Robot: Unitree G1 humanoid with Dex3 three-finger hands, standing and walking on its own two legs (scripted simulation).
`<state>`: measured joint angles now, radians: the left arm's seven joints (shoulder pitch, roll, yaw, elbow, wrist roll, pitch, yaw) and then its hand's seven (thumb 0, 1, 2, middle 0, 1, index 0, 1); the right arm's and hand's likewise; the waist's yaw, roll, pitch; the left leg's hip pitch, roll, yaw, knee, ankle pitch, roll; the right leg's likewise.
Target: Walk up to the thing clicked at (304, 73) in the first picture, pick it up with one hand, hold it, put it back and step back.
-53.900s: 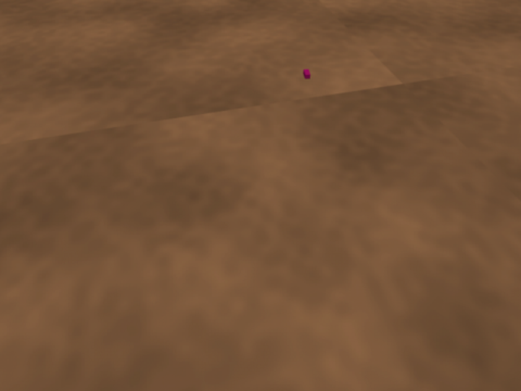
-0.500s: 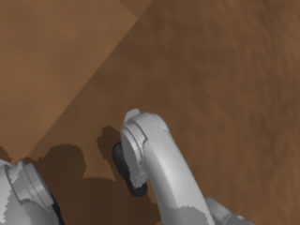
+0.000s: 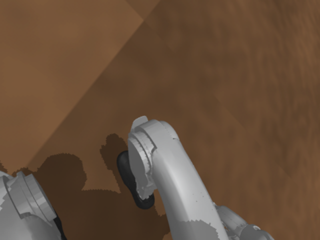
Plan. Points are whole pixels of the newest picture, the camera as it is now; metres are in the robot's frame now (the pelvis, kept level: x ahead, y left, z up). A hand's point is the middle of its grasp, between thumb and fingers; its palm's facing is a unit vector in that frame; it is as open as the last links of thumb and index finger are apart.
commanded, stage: close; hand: left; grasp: from above
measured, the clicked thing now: out of the picture +0.46 +0.40 -0.30
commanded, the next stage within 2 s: settle in 1.04 s
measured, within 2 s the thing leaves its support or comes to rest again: neither
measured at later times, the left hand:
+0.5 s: hand out of the picture +0.44 +0.39 -0.25, palm faces -0.37 -0.25 -0.90, open 10.6 cm
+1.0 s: hand out of the picture +0.45 +0.39 -0.25, palm faces -0.37 -0.24 -0.90, open 9.4 cm
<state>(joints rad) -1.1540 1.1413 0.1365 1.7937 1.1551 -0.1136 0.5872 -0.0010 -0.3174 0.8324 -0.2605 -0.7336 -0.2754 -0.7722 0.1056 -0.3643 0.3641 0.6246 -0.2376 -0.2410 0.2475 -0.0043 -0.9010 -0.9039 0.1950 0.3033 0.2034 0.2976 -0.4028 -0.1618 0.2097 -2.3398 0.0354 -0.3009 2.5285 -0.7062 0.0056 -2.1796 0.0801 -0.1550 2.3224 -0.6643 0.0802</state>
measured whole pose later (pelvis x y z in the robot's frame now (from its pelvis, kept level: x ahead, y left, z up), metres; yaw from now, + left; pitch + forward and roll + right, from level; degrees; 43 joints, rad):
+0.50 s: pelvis +0.00 +0.00 +0.00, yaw +0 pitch +27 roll -17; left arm -1.18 1.17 0.12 1.77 1.16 -0.12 0.56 0.00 0.02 0.56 -0.52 -0.54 -0.54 -0.57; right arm 0.10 -0.36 0.38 0.61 -0.23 -0.22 0.23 0.00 -0.90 -0.90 0.20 0.30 0.20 0.30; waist -0.40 -0.17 0.22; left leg -2.34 0.03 -0.30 2.53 -0.70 0.01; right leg -2.18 0.08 -0.16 2.32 -0.66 0.08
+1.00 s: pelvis +0.00 +0.00 +0.00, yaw +0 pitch +27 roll -17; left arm -1.18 1.18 0.11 1.75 1.16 -0.12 0.55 0.01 0.19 0.20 -0.75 -0.30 -0.78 -0.33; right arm 0.10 -0.36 0.39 0.60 -0.24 -0.20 0.22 0.00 -0.89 -0.90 0.20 0.30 0.20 0.30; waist -0.40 -0.16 0.22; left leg -2.34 0.04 -0.30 2.53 -0.71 0.01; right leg -2.18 0.08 -0.16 2.32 -0.67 0.08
